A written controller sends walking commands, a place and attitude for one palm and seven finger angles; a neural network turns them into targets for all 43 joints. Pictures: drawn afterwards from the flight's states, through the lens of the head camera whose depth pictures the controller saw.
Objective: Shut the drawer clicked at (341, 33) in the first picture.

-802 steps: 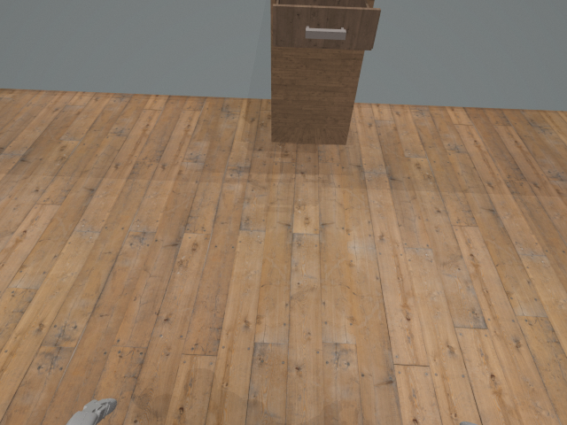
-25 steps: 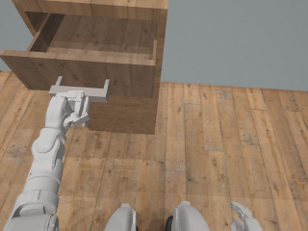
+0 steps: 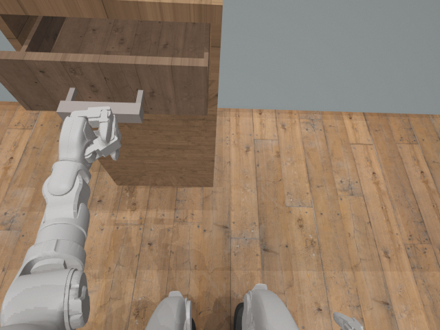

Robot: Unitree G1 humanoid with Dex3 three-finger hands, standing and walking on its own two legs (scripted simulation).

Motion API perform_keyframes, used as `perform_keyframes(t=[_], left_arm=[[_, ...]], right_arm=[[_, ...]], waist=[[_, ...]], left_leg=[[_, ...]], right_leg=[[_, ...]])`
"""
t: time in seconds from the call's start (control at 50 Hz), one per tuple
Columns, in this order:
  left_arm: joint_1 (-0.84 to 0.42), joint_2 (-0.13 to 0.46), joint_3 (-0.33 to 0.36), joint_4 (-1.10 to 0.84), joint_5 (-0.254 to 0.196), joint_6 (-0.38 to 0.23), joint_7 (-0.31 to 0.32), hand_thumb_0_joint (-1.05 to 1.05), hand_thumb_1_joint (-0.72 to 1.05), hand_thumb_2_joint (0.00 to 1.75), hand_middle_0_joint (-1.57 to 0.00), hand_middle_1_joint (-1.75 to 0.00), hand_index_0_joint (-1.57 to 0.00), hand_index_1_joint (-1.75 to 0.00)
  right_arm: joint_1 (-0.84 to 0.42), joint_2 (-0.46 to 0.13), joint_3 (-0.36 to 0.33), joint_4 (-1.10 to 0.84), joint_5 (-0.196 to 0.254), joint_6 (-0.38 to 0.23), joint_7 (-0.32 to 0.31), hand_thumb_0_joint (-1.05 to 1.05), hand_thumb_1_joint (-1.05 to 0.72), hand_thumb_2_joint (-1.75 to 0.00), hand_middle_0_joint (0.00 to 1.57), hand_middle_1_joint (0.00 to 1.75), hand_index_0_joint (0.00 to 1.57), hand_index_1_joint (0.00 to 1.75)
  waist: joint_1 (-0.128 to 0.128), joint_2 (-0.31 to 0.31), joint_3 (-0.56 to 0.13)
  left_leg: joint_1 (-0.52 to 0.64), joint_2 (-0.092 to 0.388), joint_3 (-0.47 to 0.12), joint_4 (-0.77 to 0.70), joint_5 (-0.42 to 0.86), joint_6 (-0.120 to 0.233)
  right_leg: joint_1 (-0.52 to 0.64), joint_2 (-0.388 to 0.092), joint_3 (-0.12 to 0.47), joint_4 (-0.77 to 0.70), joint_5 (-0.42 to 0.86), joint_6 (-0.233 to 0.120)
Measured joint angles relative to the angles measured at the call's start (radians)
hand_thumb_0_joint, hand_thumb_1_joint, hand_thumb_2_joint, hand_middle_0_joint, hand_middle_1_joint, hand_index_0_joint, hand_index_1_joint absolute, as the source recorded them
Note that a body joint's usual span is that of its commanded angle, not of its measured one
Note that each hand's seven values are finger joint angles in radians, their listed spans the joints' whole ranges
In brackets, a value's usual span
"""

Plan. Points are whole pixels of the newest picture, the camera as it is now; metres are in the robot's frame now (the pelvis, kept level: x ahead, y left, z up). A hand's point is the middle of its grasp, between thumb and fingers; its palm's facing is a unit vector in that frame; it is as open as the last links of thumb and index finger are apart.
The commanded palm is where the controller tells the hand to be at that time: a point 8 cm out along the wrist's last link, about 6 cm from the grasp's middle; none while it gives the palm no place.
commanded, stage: push the drawer shut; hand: left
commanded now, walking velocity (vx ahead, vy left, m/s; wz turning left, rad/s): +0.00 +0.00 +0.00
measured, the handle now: (104, 102) +0.52 +0.22 +0.05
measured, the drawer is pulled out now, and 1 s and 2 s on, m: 0.11 0.00 0.00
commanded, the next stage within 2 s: pull the fist back off the drawer in 1.50 s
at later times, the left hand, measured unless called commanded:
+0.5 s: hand (116, 119) +0.48 +0.19 +0.05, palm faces -0.03 -1.00 -0.03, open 2.9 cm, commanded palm +0.48 +0.24 +0.05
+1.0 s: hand (122, 89) +0.55 +0.19 +0.05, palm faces -0.02 -1.00 -0.03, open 3.0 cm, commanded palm +0.55 +0.22 +0.05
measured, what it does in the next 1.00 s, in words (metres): stands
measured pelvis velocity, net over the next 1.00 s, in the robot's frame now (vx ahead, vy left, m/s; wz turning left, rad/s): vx -0.02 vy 0.01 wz -0.03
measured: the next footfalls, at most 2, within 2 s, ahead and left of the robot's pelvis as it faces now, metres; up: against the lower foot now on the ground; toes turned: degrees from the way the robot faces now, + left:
none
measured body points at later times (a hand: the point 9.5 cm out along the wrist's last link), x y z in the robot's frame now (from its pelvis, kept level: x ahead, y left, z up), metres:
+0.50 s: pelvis -0.01 -0.01 -0.01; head +0.13 +0.01 +0.42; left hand +0.47 +0.25 +0.05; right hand +0.03 -0.27 -0.12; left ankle +0.00 +0.10 -0.66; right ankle +0.04 -0.11 -0.66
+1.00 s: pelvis -0.02 +0.01 -0.02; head +0.16 +0.03 +0.39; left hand +0.54 +0.25 +0.05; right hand -0.04 -0.25 -0.13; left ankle +0.00 +0.10 -0.66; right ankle +0.04 -0.11 -0.66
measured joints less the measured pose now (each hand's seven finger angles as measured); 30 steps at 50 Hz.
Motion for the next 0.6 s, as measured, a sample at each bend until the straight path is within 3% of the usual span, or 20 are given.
perform_keyframes(t=[0.32,0.6], left_arm=[[-0.148,0.083,0.067,0.150,0.020,-0.008,-0.045,-0.06,0.74,0.90,-1.40,-1.60,-1.40,-1.60],[-0.280,0.160,0.095,0.272,0.053,-0.001,-0.043,-0.04,0.70,0.89,-1.40,-1.60,-1.40,-1.60]], right_arm=[[-0.004,-0.002,0.011,0.001,-0.007,0.022,-0.001,0.00,-0.90,-0.90,0.20,0.30,0.20,0.30],[0.028,-0.010,0.028,0.009,-0.014,0.029,0.001,0.00,-0.90,-0.90,0.20,0.30,0.20,0.30]], waist=[[-0.032,-0.002,0.009],[-0.075,0.001,0.015]], left_leg=[[-0.055,0.016,-0.013,0.034,-0.004,-0.009],[-0.118,0.022,-0.024,0.067,0.002,-0.006]], right_leg=[[-0.048,0.014,-0.013,0.019,0.003,-0.012],[-0.099,0.019,-0.023,0.031,0.019,-0.012]])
